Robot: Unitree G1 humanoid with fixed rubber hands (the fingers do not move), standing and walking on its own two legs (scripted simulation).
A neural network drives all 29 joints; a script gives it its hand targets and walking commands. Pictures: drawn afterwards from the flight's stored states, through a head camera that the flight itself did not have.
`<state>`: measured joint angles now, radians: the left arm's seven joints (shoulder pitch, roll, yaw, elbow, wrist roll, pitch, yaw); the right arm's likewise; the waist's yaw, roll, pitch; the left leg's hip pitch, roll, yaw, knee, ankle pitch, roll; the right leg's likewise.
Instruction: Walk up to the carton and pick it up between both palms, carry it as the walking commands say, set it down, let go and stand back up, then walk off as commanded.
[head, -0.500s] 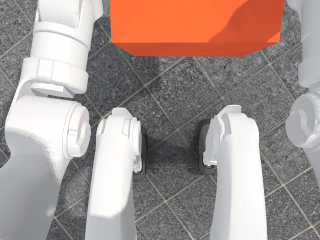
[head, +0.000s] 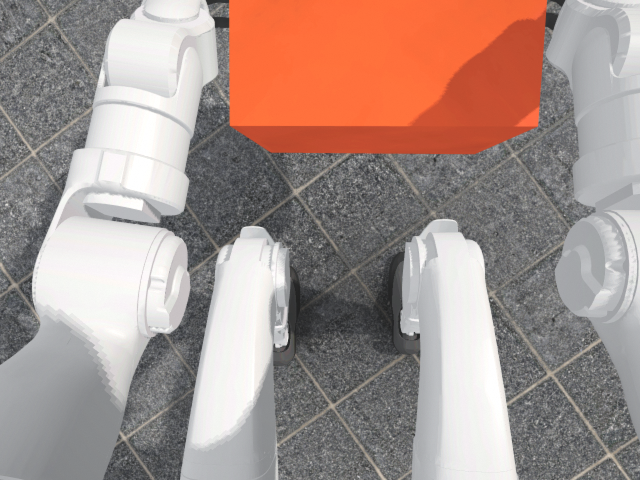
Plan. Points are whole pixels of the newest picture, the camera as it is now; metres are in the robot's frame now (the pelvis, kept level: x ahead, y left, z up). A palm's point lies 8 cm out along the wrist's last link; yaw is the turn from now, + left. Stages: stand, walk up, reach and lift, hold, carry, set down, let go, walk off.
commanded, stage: reach and lift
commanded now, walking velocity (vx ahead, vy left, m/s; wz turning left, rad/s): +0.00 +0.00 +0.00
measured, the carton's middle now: (377, 21) +0.58 -0.05 -0.12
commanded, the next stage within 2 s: none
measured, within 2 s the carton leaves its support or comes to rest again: neither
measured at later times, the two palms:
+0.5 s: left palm out of the picture +0.53 +0.13 +0.04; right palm out of the picture +0.53 -0.21 +0.04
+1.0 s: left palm out of the picture +0.51 +0.13 +0.11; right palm out of the picture +0.50 -0.22 +0.10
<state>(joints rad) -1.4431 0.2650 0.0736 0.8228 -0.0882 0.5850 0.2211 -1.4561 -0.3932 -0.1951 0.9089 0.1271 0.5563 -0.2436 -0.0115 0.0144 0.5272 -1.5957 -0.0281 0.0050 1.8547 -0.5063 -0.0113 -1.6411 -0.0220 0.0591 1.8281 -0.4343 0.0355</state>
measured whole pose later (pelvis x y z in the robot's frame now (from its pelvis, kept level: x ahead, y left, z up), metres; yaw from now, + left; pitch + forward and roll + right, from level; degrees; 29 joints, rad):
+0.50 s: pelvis -0.01 +0.00 +0.06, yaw +0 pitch +10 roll +1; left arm -1.38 0.24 0.12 0.82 -0.07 0.59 0.22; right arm -1.40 -0.37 -0.20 0.91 0.13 0.56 -0.25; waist -0.01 0.01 0.53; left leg -1.38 -0.03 0.00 1.65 -0.45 -0.01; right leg -1.42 -0.02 0.06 1.62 -0.38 0.04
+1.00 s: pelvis -0.01 -0.01 +0.11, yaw -1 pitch +5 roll +2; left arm -1.28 0.21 0.14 0.79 -0.05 0.60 0.22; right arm -1.31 -0.33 -0.19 0.89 0.13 0.56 -0.26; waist -0.01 0.01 0.52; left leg -1.14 -0.03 0.00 1.43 -0.39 -0.01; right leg -1.19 -0.02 0.06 1.42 -0.33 0.02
